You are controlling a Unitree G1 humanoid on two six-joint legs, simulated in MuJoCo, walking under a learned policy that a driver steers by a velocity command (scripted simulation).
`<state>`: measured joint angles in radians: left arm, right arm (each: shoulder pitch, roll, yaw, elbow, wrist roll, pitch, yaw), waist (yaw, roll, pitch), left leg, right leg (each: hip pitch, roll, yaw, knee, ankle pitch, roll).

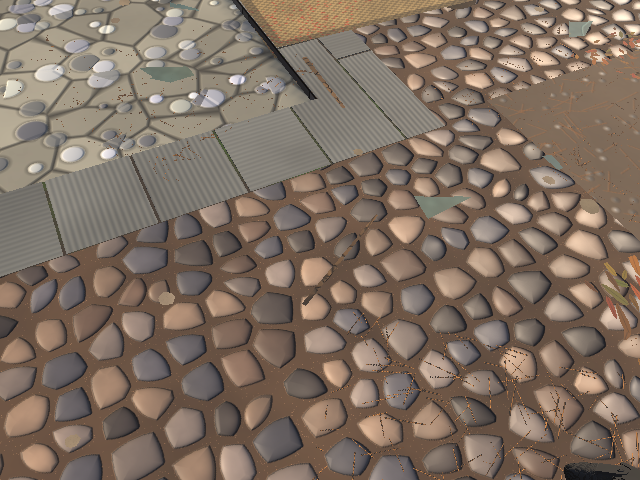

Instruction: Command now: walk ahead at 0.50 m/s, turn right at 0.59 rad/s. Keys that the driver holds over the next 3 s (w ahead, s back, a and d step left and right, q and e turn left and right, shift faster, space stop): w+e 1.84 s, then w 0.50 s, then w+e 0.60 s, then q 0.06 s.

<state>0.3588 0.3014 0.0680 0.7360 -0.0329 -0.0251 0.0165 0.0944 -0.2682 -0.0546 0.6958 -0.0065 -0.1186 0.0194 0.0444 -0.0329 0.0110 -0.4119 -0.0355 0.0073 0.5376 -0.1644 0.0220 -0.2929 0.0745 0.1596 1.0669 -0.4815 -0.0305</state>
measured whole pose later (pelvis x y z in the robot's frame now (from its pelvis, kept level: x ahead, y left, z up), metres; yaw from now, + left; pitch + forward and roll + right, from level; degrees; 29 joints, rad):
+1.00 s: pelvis +0.53 -0.13 +0.00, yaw -36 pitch +2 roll +1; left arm 0.37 0.31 0.07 0.72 -0.03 -0.02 0.02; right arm 0.09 -0.28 -0.05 0.70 -0.01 -0.11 0.02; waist 0.05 -0.03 0.01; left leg -0.42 -0.03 0.00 0.56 -0.17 0.02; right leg -0.28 0.07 0.17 1.04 -0.50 -0.03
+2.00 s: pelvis +0.90 -0.56 +0.00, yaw -69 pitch +2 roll +1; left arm 0.37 0.30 0.06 0.75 -0.03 -0.03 0.02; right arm 0.10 -0.28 -0.05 0.71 0.00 -0.11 0.04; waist 0.05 -0.02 0.01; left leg -0.44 -0.04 0.00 0.56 -0.16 0.03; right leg -0.23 0.09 0.19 0.99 -0.51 -0.04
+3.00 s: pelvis +1.03 -1.09 +0.00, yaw -89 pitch +2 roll +1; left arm 0.39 0.29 0.06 0.79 -0.02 -0.03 0.02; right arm 0.06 -0.28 -0.04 0.68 -0.01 -0.11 0.02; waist 0.06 -0.01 0.02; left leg -0.42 -0.03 -0.01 0.53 -0.15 0.02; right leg -0.25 0.09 0.18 0.99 -0.52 -0.03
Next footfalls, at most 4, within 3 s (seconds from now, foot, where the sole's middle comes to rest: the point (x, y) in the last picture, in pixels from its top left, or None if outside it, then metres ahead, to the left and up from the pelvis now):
0.44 right None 0.36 -0.18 -0.76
0.92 left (392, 384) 0.70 -0.11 -0.76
1.44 right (564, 381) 0.72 -0.49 -0.76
1.92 left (595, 270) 1.04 -0.64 -0.76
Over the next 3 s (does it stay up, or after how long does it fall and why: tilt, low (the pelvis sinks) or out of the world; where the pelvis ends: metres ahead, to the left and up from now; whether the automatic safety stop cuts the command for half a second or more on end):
stays up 1.03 -1.09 0.00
